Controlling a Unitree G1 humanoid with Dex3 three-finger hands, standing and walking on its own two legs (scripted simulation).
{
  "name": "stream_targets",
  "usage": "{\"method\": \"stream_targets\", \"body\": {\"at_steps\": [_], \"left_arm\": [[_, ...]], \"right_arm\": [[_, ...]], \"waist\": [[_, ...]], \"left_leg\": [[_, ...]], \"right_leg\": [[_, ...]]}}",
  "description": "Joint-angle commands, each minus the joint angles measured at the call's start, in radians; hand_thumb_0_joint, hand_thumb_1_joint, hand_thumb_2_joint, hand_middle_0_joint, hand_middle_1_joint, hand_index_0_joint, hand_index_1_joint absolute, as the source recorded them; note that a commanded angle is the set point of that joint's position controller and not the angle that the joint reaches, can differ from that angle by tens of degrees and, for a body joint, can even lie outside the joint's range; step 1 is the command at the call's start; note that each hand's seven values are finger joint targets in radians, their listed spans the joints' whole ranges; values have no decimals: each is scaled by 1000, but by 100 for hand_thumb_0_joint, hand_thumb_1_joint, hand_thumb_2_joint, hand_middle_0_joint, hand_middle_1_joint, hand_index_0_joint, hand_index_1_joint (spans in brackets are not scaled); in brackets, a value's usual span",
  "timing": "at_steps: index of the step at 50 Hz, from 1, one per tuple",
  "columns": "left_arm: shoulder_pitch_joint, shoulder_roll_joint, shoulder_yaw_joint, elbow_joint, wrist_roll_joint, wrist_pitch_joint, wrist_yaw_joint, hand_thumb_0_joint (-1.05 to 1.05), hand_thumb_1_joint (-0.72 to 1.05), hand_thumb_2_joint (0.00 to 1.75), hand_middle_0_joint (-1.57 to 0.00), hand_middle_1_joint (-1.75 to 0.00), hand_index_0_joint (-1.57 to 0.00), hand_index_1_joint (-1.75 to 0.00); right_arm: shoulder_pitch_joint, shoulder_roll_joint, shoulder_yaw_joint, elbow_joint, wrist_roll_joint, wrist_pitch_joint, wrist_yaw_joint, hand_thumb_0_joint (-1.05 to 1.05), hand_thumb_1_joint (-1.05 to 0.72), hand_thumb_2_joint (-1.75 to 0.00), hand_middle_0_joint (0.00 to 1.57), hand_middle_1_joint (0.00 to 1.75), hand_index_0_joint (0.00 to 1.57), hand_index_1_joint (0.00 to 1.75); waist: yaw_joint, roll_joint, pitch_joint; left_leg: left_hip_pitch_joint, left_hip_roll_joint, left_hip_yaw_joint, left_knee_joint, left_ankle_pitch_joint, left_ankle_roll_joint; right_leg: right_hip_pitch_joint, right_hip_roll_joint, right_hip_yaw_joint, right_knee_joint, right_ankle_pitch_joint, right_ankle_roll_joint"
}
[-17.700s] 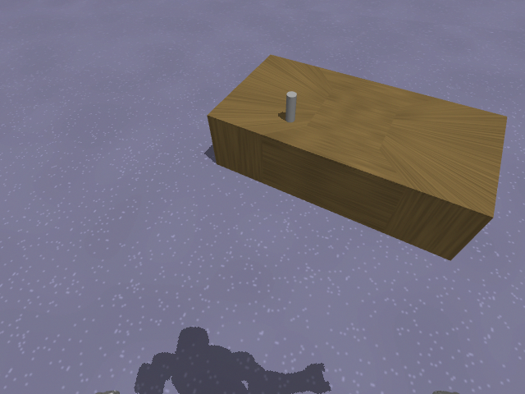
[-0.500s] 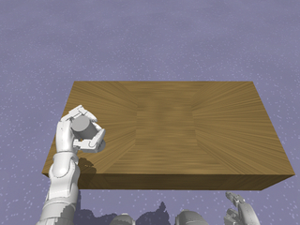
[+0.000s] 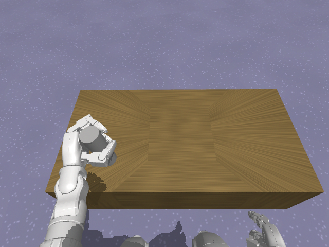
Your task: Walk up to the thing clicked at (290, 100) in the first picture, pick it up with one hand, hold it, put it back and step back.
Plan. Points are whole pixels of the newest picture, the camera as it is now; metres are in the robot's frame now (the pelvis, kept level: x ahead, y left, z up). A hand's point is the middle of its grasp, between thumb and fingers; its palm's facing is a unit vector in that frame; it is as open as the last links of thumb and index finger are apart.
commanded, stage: hold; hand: left
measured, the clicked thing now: (100, 147) +0.33 +0.17 +0.04
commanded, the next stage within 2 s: crouch in 0.66 s
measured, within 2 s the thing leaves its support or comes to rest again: neither
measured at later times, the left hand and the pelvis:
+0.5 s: hand (100, 145) +0.33 +0.17 +0.05, palm faces +0.08 -1.00 -0.01, open 6.9 cm; pelvis +0.00 +0.00 +0.00, yaw +0 degrees
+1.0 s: hand (103, 145) +0.34 +0.17 +0.04, palm faces +0.11 -0.99 +0.00, open 6.9 cm; pelvis -0.01 +0.00 -0.01, yaw +0 degrees
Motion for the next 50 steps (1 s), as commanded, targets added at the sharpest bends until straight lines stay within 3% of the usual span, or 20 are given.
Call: {"method": "stream_targets", "body": {"at_steps": [1, 5, 8, 10, 13, 14, 15, 16, 18, 19, 23, 24, 29, 31, 34, 37, 38, 39, 42, 50], "left_arm": [[-311, 141, 39, -266, -5, -82, 0, 0, 37, 132, -137, -151, -139, -150], [-227, 104, 40, -167, -12, -76, -5, 0, 39, 135, -138, -153, -140, -152], [-316, 156, 49, -291, -3, -97, 3, 0, 37, 133, -136, -151, -138, -150], [-242, 134, 45, -214, -1, -86, 1, 0, 39, 132, -136, -150, -138, -149], [-308, 150, 62, -259, -12, -95, 2, 0, 37, 134, -137, -151, -139, -151], [-279, 144, 59, -205, -6, -90, 0, 0, 37, 134, -137, -152, -139, -152], [-259, 93, 13, -167, -9, -86, -9, 0, 37, 135, -137, -152, -139, -152], [-304, 121, 27, -255, -11, -95, -9, 0, 38, 134, -137, -152, -139, -151], [-301, 151, 46, -232, -2, -90, -4, 0, 38, 134, -137, -152, -139, -151], [-300, 122, 16, -235, -4, -89, -6, 0, 38, 133, -137, -152, -139, -151], [-245, 100, 19, -185, -13, -77, -7, 0, 37, 133, -137, -152, -139, -151], [-311, 153, 48, -281, -9, -85, 1, 0, 37, 133, -138, -152, -140, -152], [-252, 105, 20, -209, -7, -67, 10, 0, 37, 134, -138, -153, -140, -152], [-318, 147, 45, -283, -5, -79, 16, 0, 37, 133, -138, -152, -139, -151], [-236, 92, 14, -169, -3, -60, 12, 0, 38, 134, -138, -152, -139, -151], [-348, 167, 60, -279, -2, -79, 18, 0, 38, 133, -137, -151, -139, -151], [-297, 124, 18, -230, 7, -73, 14, 0, 45, 140, -133, -152, -136, -151], [-329, 143, 30, -284, 4, -79, 17, 0, 41, 134, -136, -148, -138, -147], [-286, 93, 26, -185, -15, -72, 19, 0, 41, 136, -139, -151, -141, -151], [-407, 128, 75, -36, 6, -148, 6, 0, 41, 136, -138, -152, -141, -151]], "right_arm": [[-32, -133, -53, -130, -2, -40, -12, 0, -92, -90, 20, 30, 20, 30], [-42, -128, -51, -128, -1, -42, -10, 0, -92, -91, 20, 30, 20, 30], [-28, -134, -53, -134, -3, -38, -12, 0, -92, -91, 20, 30, 20, 30], [-29, -131, -51, -131, -3, -36, -12, 0, -92, -90, 20, 30, 20, 30], [-33, -130, -51, -129, -2, -36, -13, 0, -92, -90, 20, 30, 20, 30], [-29, -131, -50, -123, -2, -36, -15, 0, -92, -91, 20, 30, 20, 30], [-34, -128, -47, -129, -2, -37, -11, 0, -92, -90, 20, 30, 20, 30], [-28, -134, -51, -130, -3, -38, -9, 0, -91, -90, 20, 30, 20, 30], [-25, -136, -52, -129, -2, -33, -15, 0, -91, -90, 20, 30, 20, 30], [-25, -135, -50, -128, -2, -37, -13, 0, -92, -90, 20, 30, 20, 30], [-43, -128, -47, -133, 0, -39, -11, 0, -92, -90, 20, 30, 20, 30], [-39, -133, -52, -131, -1, -42, -13, 0, -92, -90, 20, 30, 20, 30], [-48, -129, -47, -134, 3, -43, -13, 0, -92, -90, 20, 30, 20, 30], [-46, -128, -47, -133, 1, -43, -14, 0, -92, -90, 20, 30, 20, 30], [-32, -125, -46, -126, -1, -45, -13, 0, -91, -90, 20, 30, 20, 30], [-32, -136, -52, -131, 0, -47, -12, 0, -92, -90, 20, 30, 20, 30], [-31, -131, -49, -135, -2, -45, -10, 0, -90, -91, 20, 30, 20, 30], [-34, -130, -49, -134, -1, -45, -10, 0, -89, -90, 20, 30, 20, 30], [-26, -126, -48, -114, -1, -49, -9, 0, -89, -90, 20, 30, 20, 30], [-14, -136, -64, -94, -18, -53, 8, 0, -89, -90, 20, 30, 20, 30]], "waist": [[-2, 10, -298], [-3, -42, -238], [2, 21, -343], [2, 5, -298], [0, -12, -290], [-3, -17, -289], [-16, -19, -256], [-5, 20, -290], [0, 20, -297], [-9, 3, -281], [-2, -18, -242], [6, 14, -292], [-7, -37, -235], [3, 6, -270], [-14, -44, -238], [5, 33, -306], [-3, 13, -303], [2, 26, -288], [-14, -38, -266], [-29, -24, -238]], "left_leg": [[94, -45, 31, -111, 286, 31], [49, -46, 32, -115, 204, 37], [106, -46, 31, -112, 264, 31], [91, -46, 30, -109, 275, 30], [70, -45, 29, -111, 235, 33], [71, -45, 31, -112, 228, 34], [67, -43, 29, -117, 219, 33], [86, -42, 27, -122, 228, 29], [99, -43, 27, -121, 244, 28], [94, -44, 26, -123, 235, 29], [61, -45, 28, -127, 194, 33], [83, -49, 33, -125, 201, 32], [68, -42, 25, -137, 177, 33], [75, -47, 29, -137, 177, 31], [60, -42, 26, -125, 193, 35], [96, -45, 30, -127, 213, 28], [99, -43, 24, -131, 219, 27], [90, -46, 30, -131, 199, 28], [57, -43, 26, -117, 198, 34], [-53, -45, 25, -44, 139, 37]], "right_leg": [[167, 27, -14, -91, 295, -23], [140, 25, -12, -104, 222, -18], [183, 26, -12, -88, 270, -24], [167, 30, -14, -85, 280, -24], [169, 25, -14, -96, 250, -20], [155, 27, -12, -96, 242, -21], [137, 29, -15, -94, 231, -23], [146, 30, -16, -89, 235, -28], [153, 31, -18, -94, 244, -27], [158, 30, -17, -96, 239, -26], [144, 28, -19, -108, 202, -23], [160, 25, -12, -110, 210, -24], [142, 32, -22, -110, 184, -23], [157, 27, -16, -110, 185, -25], [137, 32, -19, -106, 201, -22], [159, 28, -14, -100, 219, -28], [162, 30, -20, -96, 219, -28], [153, 29, -16, -105, 204, -27], [141, 28, -18, -100, 213, -21], [12, 23, -6, -36, 161, -26]]}}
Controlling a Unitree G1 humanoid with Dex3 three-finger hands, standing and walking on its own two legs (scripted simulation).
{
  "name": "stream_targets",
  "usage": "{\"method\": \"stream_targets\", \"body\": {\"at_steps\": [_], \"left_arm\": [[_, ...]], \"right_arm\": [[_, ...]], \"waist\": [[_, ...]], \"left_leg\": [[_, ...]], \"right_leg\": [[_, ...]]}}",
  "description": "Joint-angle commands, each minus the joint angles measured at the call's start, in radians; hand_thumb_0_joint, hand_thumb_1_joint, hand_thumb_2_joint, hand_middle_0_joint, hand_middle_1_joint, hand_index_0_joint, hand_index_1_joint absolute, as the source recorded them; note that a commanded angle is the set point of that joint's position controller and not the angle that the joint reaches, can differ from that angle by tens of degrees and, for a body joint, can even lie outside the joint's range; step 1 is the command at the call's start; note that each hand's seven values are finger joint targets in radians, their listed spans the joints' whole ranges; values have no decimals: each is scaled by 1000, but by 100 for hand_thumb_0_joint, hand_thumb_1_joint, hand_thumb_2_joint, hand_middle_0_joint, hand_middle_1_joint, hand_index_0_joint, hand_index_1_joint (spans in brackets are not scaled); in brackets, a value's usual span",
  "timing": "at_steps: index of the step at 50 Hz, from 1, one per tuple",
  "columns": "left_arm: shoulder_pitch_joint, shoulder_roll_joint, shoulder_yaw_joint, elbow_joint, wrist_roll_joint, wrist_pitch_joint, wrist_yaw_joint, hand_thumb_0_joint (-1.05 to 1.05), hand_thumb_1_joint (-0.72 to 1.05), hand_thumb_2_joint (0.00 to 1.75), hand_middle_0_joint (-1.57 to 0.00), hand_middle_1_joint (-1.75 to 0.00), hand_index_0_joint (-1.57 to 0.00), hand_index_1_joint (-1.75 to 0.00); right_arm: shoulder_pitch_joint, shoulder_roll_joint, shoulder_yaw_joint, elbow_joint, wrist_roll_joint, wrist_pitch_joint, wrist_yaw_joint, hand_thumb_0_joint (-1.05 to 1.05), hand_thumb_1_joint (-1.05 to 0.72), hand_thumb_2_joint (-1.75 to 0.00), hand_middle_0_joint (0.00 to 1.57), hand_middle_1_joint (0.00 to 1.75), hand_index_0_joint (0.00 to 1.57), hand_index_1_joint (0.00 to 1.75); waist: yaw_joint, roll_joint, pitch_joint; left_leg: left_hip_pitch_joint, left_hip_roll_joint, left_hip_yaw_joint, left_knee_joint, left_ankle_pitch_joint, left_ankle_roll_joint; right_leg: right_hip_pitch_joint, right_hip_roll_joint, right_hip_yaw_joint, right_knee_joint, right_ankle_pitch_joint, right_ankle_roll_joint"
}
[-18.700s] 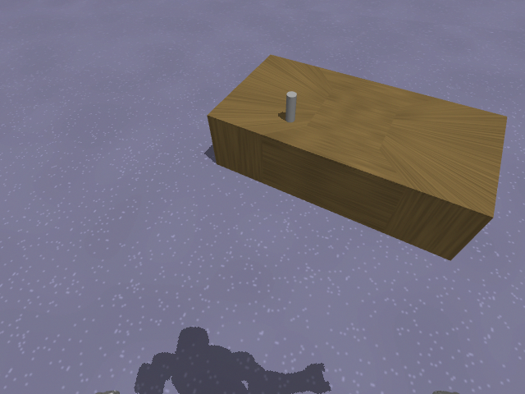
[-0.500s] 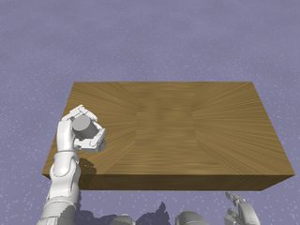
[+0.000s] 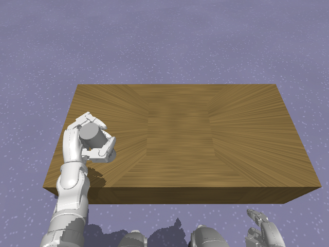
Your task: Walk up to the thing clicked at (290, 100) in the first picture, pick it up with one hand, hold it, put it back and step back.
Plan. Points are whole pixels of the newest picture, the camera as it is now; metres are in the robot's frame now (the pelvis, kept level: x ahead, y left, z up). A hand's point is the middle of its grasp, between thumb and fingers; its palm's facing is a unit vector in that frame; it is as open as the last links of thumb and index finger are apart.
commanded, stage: crouch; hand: left
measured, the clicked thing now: (99, 144) +0.34 +0.17 +0.03
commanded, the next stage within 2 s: lower in 1.14 s
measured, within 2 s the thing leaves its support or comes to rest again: neither
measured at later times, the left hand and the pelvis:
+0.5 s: hand (112, 136) +0.45 +0.18 -0.11, palm faces +0.11 -0.99 -0.01, open 6.8 cm; pelvis -0.03 +0.00 -0.13, yaw -1 degrees
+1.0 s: hand (116, 137) +0.49 +0.19 -0.18, palm faces +0.14 -0.99 -0.02, open 6.7 cm; pelvis -0.05 +0.01 -0.19, yaw -2 degrees
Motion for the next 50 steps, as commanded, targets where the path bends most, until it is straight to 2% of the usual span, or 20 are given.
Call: {"method": "stream_targets", "body": {"at_steps": [1, 2, 4, 8, 10, 12, 14, 15, 17, 21, 24, 29, 30, 32, 34, 35, 37, 39, 44, 50], "left_arm": [[-352, 128, 66, -79, -3, -120, -10, 0, 40, 136, -138, -152, -141, -151], [-388, 121, 53, -56, -1, -137, -14, 0, 41, 136, -138, -152, -141, -151], [-475, 175, 93, -46, 8, -183, -19, 0, 41, 135, -138, -151, -140, -150], [-608, 219, 124, 98, 16, -255, -36, 0, 39, 133, -137, -149, -139, -148], [-661, 247, 143, 148, 17, -285, -42, 0, 38, 131, -137, -148, -139, -147], [-696, 244, 133, 225, 25, -300, -50, 0, 34, 129, -135, -145, -136, -144], [-727, 312, 185, 263, 30, -310, -57, 0, 36, 130, -134, -144, -136, -144], [-751, 299, 171, 257, 31, -313, -62, 0, 36, 131, -135, -145, -136, -145], [-793, 360, 222, 280, 36, -314, -63, 0, 35, 131, -136, -146, -137, -146], [-869, 374, 245, 297, 43, -303, -65, 0, 44, 133, -137, -147, -138, -146], [-912, 383, 240, 321, 60, -286, -66, 0, 44, 134, -138, -147, -139, -147], [-951, 448, 294, 358, 75, -264, -38, 0, 46, 134, -141, -149, -143, -148], [-969, 460, 307, 344, 78, -262, -34, 0, 48, 136, -141, -150, -143, -149], [-1012, 445, 281, 341, 86, -256, -31, 0, 47, 136, -142, -152, -145, -150], [-990, 475, 301, 362, 96, -248, -28, 0, 49, 137, -144, -152, -145, -151], [-1010, 450, 286, 365, 98, -247, -33, 0, 50, 138, -144, -153, -146, -152], [-1010, 486, 303, 359, 103, -244, -33, 0, 45, 136, -144, -152, -145, -151], [-1028, 476, 300, 360, 108, -242, -29, 0, 43, 137, -144, -153, -146, -152], [-1082, 487, 286, 372, 119, -234, -26, 0, 42, 138, -144, -153, -145, -152], [-1128, 508, 280, 368, 124, -215, -20, 0, 41, 138, -144, -153, -145, -153]], "right_arm": [[5, -141, -63, -92, -11, -43, -3, 0, -89, -90, 20, 30, 20, 30], [5, -140, -63, -89, -15, -44, 0, 0, -89, -90, 20, 30, 20, 30], [27, -146, -68, -75, -22, -45, 3, 0, -89, -90, 20, 30, 20, 30], [64, -150, -62, -65, -38, -40, 9, 0, -88, -90, 20, 30, 20, 30], [74, -155, -56, -67, -47, -40, 14, 0, -88, -90, 20, 30, 20, 30], [89, -173, -58, -69, -51, -35, 17, 0, -88, -90, 20, 30, 20, 30], [101, -183, -53, -68, -57, -26, 18, 0, -89, -90, 20, 30, 20, 30], [105, -183, -50, -72, -57, -24, 20, 0, -89, -90, 20, 30, 20, 30], [118, -190, -46, -63, -64, -12, 23, 0, -89, -90, 20, 30, 20, 30], [151, -199, -50, -37, -67, 2, 31, 0, -89, -90, 20, 30, 20, 30], [155, -211, -54, -28, -68, 11, 34, 0, -89, -90, 20, 30, 20, 30], [158, -204, -48, -23, -65, 19, 39, 0, -89, -90, 20, 30, 20, 30], [162, -205, -48, -22, -67, 23, 39, 0, -89, -90, 20, 30, 20, 30], [163, -201, -41, -21, -68, 22, 41, 0, -89, -90, 20, 30, 20, 30], [169, -204, -41, -18, -68, 24, 40, 0, -90, -90, 20, 30, 20, 30], [175, -203, -40, -18, -69, 23, 42, 0, -90, -90, 20, 30, 20, 30], [181, -210, -34, -16, -70, 22, 44, 0, -91, -90, 20, 30, 20, 30], [184, -210, -31, -18, -72, 25, 47, 0, -91, -90, 20, 30, 20, 30], [184, -214, -25, -18, -75, 23, 47, 0, -90, -90, 20, 30, 20, 30], [190, -220, -21, -19, -77, 21, 44, 0, -91, -90, 20, 30, 20, 30]], "waist": [[-30, -31, -251], [-37, -25, -241], [-38, 0, -288], [-72, -16, -379], [-65, 38, -464], [-79, 59, -524], [-62, 73, -607], [-64, 73, -647], [-53, 104, -671], [-83, 98, -742], [-104, 103, -723], [-122, 60, -697], [-120, 58, -727], [-133, 93, -722], [-127, 89, -750], [-144, 98, -743], [-130, 116, -765], [-134, 136, -767], [-149, 179, -730], [-162, 184, -771]], "left_leg": [[-8, -40, 26, -68, 132, 39], [-34, -40, 26, -49, 120, 38], [-80, -41, 23, 1, 104, 37], [-239, -46, 19, 140, 62, 42], [-273, -47, 14, 207, 75, 38], [-282, -44, 1, 260, 106, 34], [-338, -46, -1, 316, 140, 37], [-345, -43, -3, 338, 170, 38], [-397, -47, -1, 371, 177, 37], [-455, -40, -6, 442, 198, 44], [-481, -38, -16, 466, 157, 46], [-639, -35, -15, 507, 4, 51], [-645, -35, -12, 527, 12, 56], [-634, -36, -18, 527, 3, 51], [-650, -33, -14, 559, 35, 54], [-662, -35, -18, 566, 26, 52], [-649, -32, -18, 587, 85, 53], [-647, -33, -24, 594, 95, 49], [-680, -30, -28, 614, 32, 44], [-728, -34, -22, 659, 17, 47]], "right_leg": [[51, 26, -5, -59, 155, -25], [22, 25, -3, -40, 147, -26], [-26, 22, 4, 11, 131, -29], [-146, 19, 23, 130, 95, -28], [-209, 18, 24, 198, 89, -34], [-295, 23, 12, 260, 97, -43], [-301, 21, 18, 310, 125, -45], [-307, 22, 17, 335, 154, -47], [-331, 21, 19, 376, 162, -50], [-378, 21, 21, 441, 195, -51], [-462, 27, 5, 468, 139, -55], [-480, 23, 25, 488, 12, -45], [-477, 21, 34, 492, 24, -43], [-526, 24, 18, 512, 5, -50], [-522, 24, 25, 530, 35, -48], [-552, 25, 14, 545, 29, -53], [-577, 26, 4, 573, 75, -55], [-614, 27, -5, 594, 72, -61], [-707, 28, -11, 625, 6, -65], [-713, 24, -7, 659, 8, -61]]}}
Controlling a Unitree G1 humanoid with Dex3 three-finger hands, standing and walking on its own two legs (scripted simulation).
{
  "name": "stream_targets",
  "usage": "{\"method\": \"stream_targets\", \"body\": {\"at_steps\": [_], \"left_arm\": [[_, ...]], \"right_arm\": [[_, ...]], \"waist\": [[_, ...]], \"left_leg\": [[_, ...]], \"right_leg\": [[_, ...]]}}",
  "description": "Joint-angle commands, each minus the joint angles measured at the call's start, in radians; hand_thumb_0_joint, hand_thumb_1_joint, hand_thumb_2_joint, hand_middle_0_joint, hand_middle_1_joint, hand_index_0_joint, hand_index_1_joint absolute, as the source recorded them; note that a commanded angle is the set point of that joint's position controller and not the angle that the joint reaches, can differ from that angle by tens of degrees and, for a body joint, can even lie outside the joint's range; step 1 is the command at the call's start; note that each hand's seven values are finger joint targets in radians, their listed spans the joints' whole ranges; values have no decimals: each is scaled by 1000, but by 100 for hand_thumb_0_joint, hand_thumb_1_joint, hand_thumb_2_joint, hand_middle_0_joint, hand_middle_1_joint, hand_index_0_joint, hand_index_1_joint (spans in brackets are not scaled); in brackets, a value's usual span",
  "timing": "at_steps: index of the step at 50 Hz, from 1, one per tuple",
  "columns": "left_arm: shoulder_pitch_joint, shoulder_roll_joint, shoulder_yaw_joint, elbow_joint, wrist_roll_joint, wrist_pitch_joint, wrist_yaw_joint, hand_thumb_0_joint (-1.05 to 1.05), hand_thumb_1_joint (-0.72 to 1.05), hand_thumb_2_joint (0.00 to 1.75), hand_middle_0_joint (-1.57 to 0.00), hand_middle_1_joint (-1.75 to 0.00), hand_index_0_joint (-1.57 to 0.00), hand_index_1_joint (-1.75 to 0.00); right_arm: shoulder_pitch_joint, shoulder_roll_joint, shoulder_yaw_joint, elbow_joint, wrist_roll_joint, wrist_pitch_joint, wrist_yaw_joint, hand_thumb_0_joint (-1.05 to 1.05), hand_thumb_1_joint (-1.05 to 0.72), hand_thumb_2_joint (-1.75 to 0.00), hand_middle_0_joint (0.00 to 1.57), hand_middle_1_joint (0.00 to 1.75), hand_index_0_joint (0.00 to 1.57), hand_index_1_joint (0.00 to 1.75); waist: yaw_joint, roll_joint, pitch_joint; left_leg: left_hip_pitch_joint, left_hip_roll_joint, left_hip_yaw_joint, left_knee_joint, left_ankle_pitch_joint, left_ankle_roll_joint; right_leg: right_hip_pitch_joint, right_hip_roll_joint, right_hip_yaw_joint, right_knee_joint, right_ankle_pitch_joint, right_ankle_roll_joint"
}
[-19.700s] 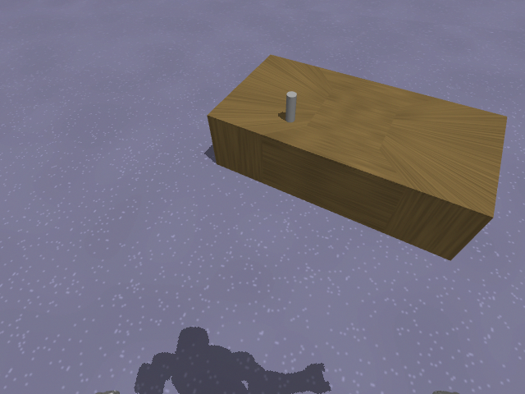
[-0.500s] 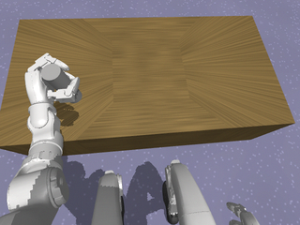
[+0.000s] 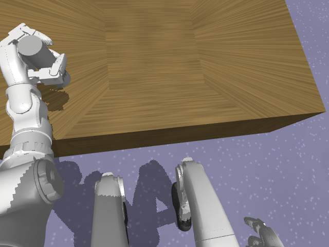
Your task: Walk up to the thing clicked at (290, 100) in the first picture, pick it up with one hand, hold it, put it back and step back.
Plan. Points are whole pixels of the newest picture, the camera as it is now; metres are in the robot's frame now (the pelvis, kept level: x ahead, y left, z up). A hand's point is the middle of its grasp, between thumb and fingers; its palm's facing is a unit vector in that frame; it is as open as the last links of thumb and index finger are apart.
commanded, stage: crouch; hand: left
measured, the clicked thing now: (48, 65) +0.52 +0.21 +0.00
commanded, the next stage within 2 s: lower in 0.14 s
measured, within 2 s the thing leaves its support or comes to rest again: rests again in 1.38 s
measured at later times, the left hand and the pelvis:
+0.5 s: hand (59, 65) +0.55 +0.20 -0.04, palm faces +0.18 -0.98 -0.02, open 6.7 cm; pelvis -0.01 +0.00 -0.06, yaw +0 degrees
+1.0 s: hand (65, 72) +0.56 +0.20 -0.10, palm faces +0.17 -0.98 -0.04, open 6.7 cm; pelvis -0.02 +0.00 -0.11, yaw -1 degrees
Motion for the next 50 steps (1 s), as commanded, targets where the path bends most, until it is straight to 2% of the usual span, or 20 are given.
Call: {"method": "stream_targets", "body": {"at_steps": [1, 5, 8, 9, 11, 16, 18, 20, 22, 24, 25, 32, 34, 36, 37, 40, 42, 44, 48, 50], "left_arm": [[-422, 226, 2, -187, -6, -56, -1, 0, 41, 138, -143, -152, -144, -152], [-485, 246, 4, -224, -5, -50, 3, 0, 39, 135, -142, -151, -143, -150], [-459, 256, 15, -172, -6, -38, -1, 0, 40, 136, -143, -150, -143, -151], [-494, 269, 11, -225, 0, -43, 1, 0, 39, 136, -142, -151, -143, -151], [-486, 285, 31, -206, 3, -37, 4, 0, 39, 137, -143, -152, -144, -152], [-492, 274, 30, -130, 13, -23, 12, 0, 40, 134, -146, -150, -145, -151], [-444, 242, 19, -61, 17, -21, 11, 0, 40, 134, -147, -152, -147, -152], [-541, 301, 26, -177, 22, -42, 6, 0, 40, 133, -145, -150, -145, -151], [-520, 311, 45, -148, 22, -40, 6, 0, 43, 135, -148, -152, -147, -153], [-550, 315, 40, -154, 24, -41, 2, 0, 42, 135, -146, -151, -145, -152], [-558, 347, 57, -172, 29, -42, 7, 0, 42, 136, -148, -152, -147, -154], [-583, 330, 36, -151, 41, -24, 12, 0, 43, 136, -145, -150, -143, -152], [-620, 361, 53, -190, 41, -22, 15, 0, 42, 136, -145, -151, -144, -153], [-634, 361, 37, -191, 48, -14, 13, 0, 42, 135, -144, -149, -143, -151], [-615, 322, 24, -146, 43, -8, 10, 0, 42, 135, -142, -148, -141, -150], [-632, 373, 57, -177, 47, -7, 15, 0, 40, 134, -144, -149, -143, -151], [-614, 348, 42, -135, 51, 0, 12, 0, 41, 134, -144, -149, -143, -150], [-633, 378, 53, -152, 59, -2, 16, 0, 41, 134, -145, -149, -144, -150], [-636, 355, 32, -137, 67, 3, 7, 0, 41, 134, -143, -149, -143, -150], [-616, 357, 43, -106, 58, 10, 4, 0, 43, 133, -144, -148, -143, -149]], "right_arm": [[177, -188, -59, -35, -2, -15, -18, 0, -91, -91, 20, 30, 20, 30], [187, -190, -56, -36, -2, -12, -20, 0, -91, -91, 20, 30, 20, 30], [192, -195, -50, -32, -1, -11, -21, 0, -92, -91, 20, 30, 20, 30], [191, -192, -51, -33, -4, -10, -21, 0, -91, -91, 20, 30, 20, 30], [201, -194, -48, -32, -3, -8, -20, 0, -92, -91, 20, 30, 20, 30], [193, -194, -45, -38, -6, -6, -19, 0, -92, -91, 20, 30, 20, 30], [197, -199, -41, -41, -8, -9, -15, 0, -92, -90, 20, 30, 20, 30], [201, -205, -44, -48, -14, -8, -15, 0, -92, -90, 20, 30, 20, 30], [208, -207, -39, -49, -14, -8, -11, 0, -92, -91, 20, 30, 20, 30], [213, -209, -38, -47, -18, -8, -11, 0, -92, -91, 20, 30, 20, 30], [210, -209, -35, -47, -19, -6, -11, 0, -93, -91, 20, 30, 20, 30], [217, -224, -39, -34, -23, 2, -11, 0, -92, -91, 20, 30, 20, 30], [232, -230, -38, -33, -24, 7, -12, 0, -92, -91, 20, 30, 20, 30], [222, -228, -38, -32, -23, 9, -12, 0, -92, -91, 20, 30, 20, 30], [221, -227, -34, -32, -23, 11, -11, 0, -92, -91, 20, 30, 20, 30], [231, -228, -32, -31, -25, 10, -11, 0, -92, -91, 20, 30, 20, 30], [228, -224, -29, -32, -26, 12, -9, 0, -92, -91, 20, 30, 20, 30], [220, -228, -29, -33, -27, 13, -8, 0, -92, -90, 20, 30, 20, 30], [226, -239, -28, -36, -28, 18, -4, 0, -91, -90, 20, 30, 20, 30], [221, -246, -28, -41, -26, 20, -6, 0, -92, -90, 20, 30, 20, 30]], "waist": [[-15, 164, -647], [-21, 179, -672], [-21, 163, -675], [-22, 185, -680], [-19, 178, -687], [-44, 134, -578], [-51, 114, -578], [-49, 157, -654], [-38, 158, -675], [-48, 175, -683], [-42, 183, -687], [-57, 216, -690], [-57, 229, -710], [-64, 233, -689], [-75, 217, -663], [-65, 201, -699], [-79, 177, -660], [-69, 189, -631], [-84, 223, -647], [-81, 196, -643]], "left_leg": [[372, -23, 36, -188, 249, 53], [360, -24, 37, -162, 271, 52], [342, -24, 38, -133, 293, 56], [329, -23, 42, -126, 295, 55], [328, -24, 40, -118, 305, 55], [187, -29, 44, -97, 154, 60], [177, -29, 40, -75, 161, 59], [192, -29, 49, -38, 210, 60], [193, -31, 48, -25, 239, 57], [182, -29, 53, 2, 234, 58], [159, -32, 56, 6, 218, 57], [160, -31, 52, 38, 196, 50], [154, -33, 53, 50, 206, 50], [137, -33, 55, 56, 169, 50], [122, -34, 51, 62, 164, 50], [80, -36, 59, 100, 193, 55], [34, -37, 64, 112, 165, 60], [14, -38, 62, 107, 121, 59], [59, -36, 49, 114, 146, 51], [41, -39, 51, 128, 135, 55]], "right_leg": [[360, 19, -9, -156, 208, -65], [358, 18, -10, -129, 228, -65], [339, 16, -6, -106, 246, -63], [338, 19, -4, -97, 251, -63], [325, 18, -9, -86, 252, -65], [273, 18, -11, -76, 138, -60], [238, 17, -19, -49, 142, -60], [254, 16, -9, -21, 188, -58], [253, 16, -15, 4, 207, -60], [239, 16, -11, 20, 208, -57], [241, 16, -9, 26, 194, -57], [167, 13, -26, 81, 169, -60], [162, 10, -29, 92, 175, -60], [139, 11, -30, 95, 146, -60], [126, 9, -34, 106, 141, -60], [153, 10, -30, 129, 175, -56], [155, 10, -27, 127, 157, -51], [108, 12, -33, 134, 111, -55], [59, 9, -49, 165, 127, -60], [65, 7, -44, 164, 120, -56]]}}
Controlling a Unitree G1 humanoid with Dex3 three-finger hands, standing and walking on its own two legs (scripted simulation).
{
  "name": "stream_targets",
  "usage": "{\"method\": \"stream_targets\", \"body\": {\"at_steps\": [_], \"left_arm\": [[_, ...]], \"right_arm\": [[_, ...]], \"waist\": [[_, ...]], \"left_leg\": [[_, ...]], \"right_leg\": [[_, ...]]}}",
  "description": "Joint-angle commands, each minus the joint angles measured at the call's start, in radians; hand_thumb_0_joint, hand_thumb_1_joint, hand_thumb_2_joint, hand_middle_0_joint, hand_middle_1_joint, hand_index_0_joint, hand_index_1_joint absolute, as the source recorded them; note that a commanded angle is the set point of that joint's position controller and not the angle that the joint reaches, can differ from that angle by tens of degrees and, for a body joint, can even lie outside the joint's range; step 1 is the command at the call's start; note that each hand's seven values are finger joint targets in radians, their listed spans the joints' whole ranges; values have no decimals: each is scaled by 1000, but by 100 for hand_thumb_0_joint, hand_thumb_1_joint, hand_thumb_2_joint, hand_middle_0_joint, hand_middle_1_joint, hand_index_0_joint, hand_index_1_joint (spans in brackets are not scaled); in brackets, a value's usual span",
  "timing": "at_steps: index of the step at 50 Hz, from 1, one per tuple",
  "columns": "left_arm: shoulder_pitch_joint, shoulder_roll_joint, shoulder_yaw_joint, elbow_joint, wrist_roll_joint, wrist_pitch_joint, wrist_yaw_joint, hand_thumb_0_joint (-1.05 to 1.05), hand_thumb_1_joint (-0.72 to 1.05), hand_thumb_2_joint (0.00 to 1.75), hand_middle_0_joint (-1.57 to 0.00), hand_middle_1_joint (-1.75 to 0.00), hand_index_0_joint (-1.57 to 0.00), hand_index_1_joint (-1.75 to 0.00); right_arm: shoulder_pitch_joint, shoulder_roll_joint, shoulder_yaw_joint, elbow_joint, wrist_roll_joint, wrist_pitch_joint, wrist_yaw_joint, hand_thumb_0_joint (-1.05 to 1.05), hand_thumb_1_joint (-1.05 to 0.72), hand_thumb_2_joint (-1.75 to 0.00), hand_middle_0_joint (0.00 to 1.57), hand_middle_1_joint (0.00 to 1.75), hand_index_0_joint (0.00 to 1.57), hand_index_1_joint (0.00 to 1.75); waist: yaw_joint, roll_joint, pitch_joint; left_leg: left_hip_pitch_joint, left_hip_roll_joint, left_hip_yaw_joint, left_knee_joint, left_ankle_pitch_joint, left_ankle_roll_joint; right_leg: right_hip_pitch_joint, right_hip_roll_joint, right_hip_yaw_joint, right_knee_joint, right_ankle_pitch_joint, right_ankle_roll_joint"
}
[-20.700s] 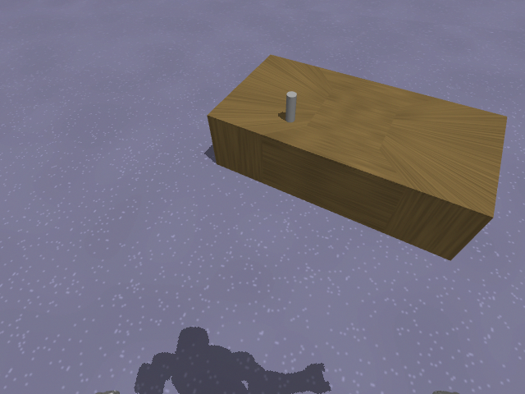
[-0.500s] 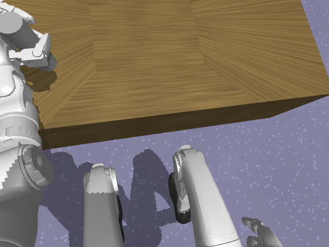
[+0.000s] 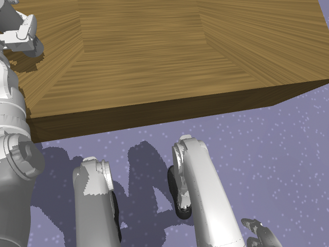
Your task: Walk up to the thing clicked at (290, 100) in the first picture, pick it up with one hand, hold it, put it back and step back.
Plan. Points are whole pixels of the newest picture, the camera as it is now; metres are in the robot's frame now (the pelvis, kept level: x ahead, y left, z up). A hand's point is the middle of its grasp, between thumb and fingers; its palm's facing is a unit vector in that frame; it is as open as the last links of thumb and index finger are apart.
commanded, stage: lower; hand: left
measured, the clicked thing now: (15, 28) +0.57 +0.21 +0.00
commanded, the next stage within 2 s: loosen in 0.52 s
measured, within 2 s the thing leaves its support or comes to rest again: rests again in 0.38 s
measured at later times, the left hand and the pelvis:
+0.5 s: hand (24, 29) +0.58 +0.20 -0.01, palm faces +0.18 -0.98 -0.02, open 6.7 cm; pelvis +0.00 +0.00 -0.03, yaw +0 degrees
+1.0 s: hand (24, 30) +0.58 +0.21 -0.02, palm faces +0.18 -0.98 -0.01, open 8.9 cm; pelvis -0.01 +0.00 -0.04, yaw -1 degrees
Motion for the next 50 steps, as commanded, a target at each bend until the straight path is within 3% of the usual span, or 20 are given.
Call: {"method": "stream_targets", "body": {"at_steps": [1, 7, 11, 13, 17, 28, 30, 31, 32, 33, 34, 36, 37, 39, 42, 44, 46, 50], "left_arm": [[-470, 249, 12, -265, -17, -72, -4, 0, 43, 134, -142, -147, -141, -149], [-452, 221, 1, -246, -13, -65, -2, 0, 38, 134, -142, -148, -141, -149], [-475, 234, 6, -256, -10, -68, 7, 0, 40, 133, -141, -146, -140, -148], [-470, 219, -10, -238, -3, -67, 4, 0, 42, 133, -140, -145, -140, -147], [-471, 249, 14, -234, -12, -70, 1, 0, 42, 133, -141, -146, -140, -147], [-464, 258, 11, -216, 2, -65, -4, 0, 43, 132, -140, -144, -139, -146], [-437, 215, -6, -170, -8, -57, -6, 0, 39, 131, -138, -142, -137, -144], [-452, 236, -1, -194, -9, -62, -6, 0, 38, 130, -138, -142, -137, -144], [-459, 247, 5, -213, -4, -66, -5, 0, 37, 122, -145, -142, -145, -141], [-461, 260, 14, -215, -5, -65, -5, 0, 30, 114, -140, -134, -142, -133], [-422, 229, 8, -170, -10, -56, -10, 0, 23, 106, -135, -128, -137, -126], [-468, 229, -4, -207, -14, -59, -11, 0, 14, 90, -128, -118, -130, -115], [-462, 245, 5, -216, -11, -58, -7, 0, 11, 82, -125, -113, -127, -110], [-435, 223, -8, -167, -10, -52, -7, 0, 2, 71, -119, -103, -121, -100], [-471, 242, -4, -221, -8, -56, -3, 0, -17, 58, -97, -82, -97, -82], [-478, 238, -4, -261, -10, -54, -3, 0, -24, 48, -90, -73, -89, -72], [-446, 222, -5, -193, -7, -44, -1, 0, -29, 42, -84, -65, -83, -66], [-466, 231, -6, -227, -7, -52, 6, 0, -31, 36, -71, -54, -70, -55]], "right_arm": [[217, -221, -74, -18, -2, -4, -17, 0, -91, -90, 20, 30, 20, 30], [230, -229, -71, -10, -5, 4, -16, 0, -92, -91, 20, 30, 20, 30], [222, -229, -66, -6, -8, 8, -13, 0, -91, -90, 20, 30, 20, 30], [228, -231, -68, -6, -10, 11, -12, 0, -91, -90, 20, 30, 20, 30], [221, -233, -61, -8, -9, 14, -11, 0, -91, -90, 20, 30, 20, 30], [225, -236, -55, -12, -16, 23, -7, 0, -90, -90, 20, 30, 20, 30], [218, -239, -50, -9, -14, 22, -5, 0, -90, -90, 20, 30, 20, 30], [212, -243, -49, -8, -14, 23, -5, 0, -90, -90, 20, 30, 20, 30], [221, -241, -48, -8, -17, 27, -4, 0, -92, -90, 20, 30, 20, 30], [219, -243, -50, -12, -16, 27, -4, 0, -92, -90, 20, 30, 20, 30], [214, -243, -52, -15, -13, 28, -4, 0, -92, -90, 20, 30, 20, 30], [211, -243, -49, -17, -13, 28, -2, 0, -92, -89, 20, 30, 20, 30], [209, -240, -51, -17, -13, 28, -2, 0, -93, -89, 20, 30, 20, 30], [200, -244, -49, -20, -10, 31, -3, 0, -92, -89, 20, 30, 20, 30], [208, -245, -52, -17, -13, 32, -3, 0, -92, -90, 20, 30, 20, 30], [216, -243, -52, -24, -13, 33, -2, 0, -93, -90, 20, 30, 20, 30], [220, -249, -55, -18, -11, 36, -3, 0, -93, -90, 20, 30, 20, 30], [206, -245, -50, -17, -13, 36, -5, 0, -92, -90, 20, 30, 20, 30]], "waist": [[-14, 218, -718], [-20, 258, -741], [-24, 261, -706], [-39, 243, -708], [-34, 213, -692], [-41, 227, -724], [-49, 203, -653], [-47, 215, -650], [-47, 241, -671], [-36, 234, -682], [-42, 209, -678], [-50, 225, -663], [-40, 228, -672], [-49, 219, -634], [-40, 243, -676], [-33, 257, -720], [-47, 245, -685], [-43, 245, -659]], "left_leg": [[405, -6, 76, -239, 176, 52], [453, -7, 67, -222, 249, 43], [422, -7, 61, -211, 216, 42], [405, -9, 67, -201, 196, 47], [347, -13, 72, -186, 158, 55], [339, -13, 77, -153, 193, 55], [302, -12, 72, -152, 165, 55], [307, -11, 69, -151, 158, 55], [325, -10, 71, -149, 184, 52], [323, -13, 72, -153, 175, 52], [326, -12, 71, -149, 170, 54], [309, -12, 70, -156, 146, 54], [311, -12, 69, -159, 142, 54], [305, -11, 64, -163, 115, 54], [341, -10, 65, -155, 155, 49], [364, -11, 64, -155, 199, 47], [360, -11, 57, -157, 195, 46], [343, -12, 55, -163, 153, 48]], "right_leg": [[434, 14, -62, -184, 154, -73], [403, 9, -71, -147, 207, -79], [365, 9, -76, -131, 179, -79], [383, 10, -74, -140, 173, -75], [389, 11, -71, -141, 144, -69], [410, 15, -72, -115, 181, -67], [372, 15, -77, -113, 155, -67], [355, 16, -78, -110, 146, -69], [366, 16, -80, -106, 169, -69], [379, 15, -80, -105, 158, -69], [373, 17, -83, -108, 155, -68], [363, 14, -82, -110, 138, -68], [362, 16, -83, -107, 132, -68], [337, 15, -87, -109, 107, -68], [341, 16, -86, -99, 141, -72], [360, 15, -86, -89, 179, -73], [339, 12, -88, -90, 173, -73], [324, 10, -87, -97, 140, -72]]}}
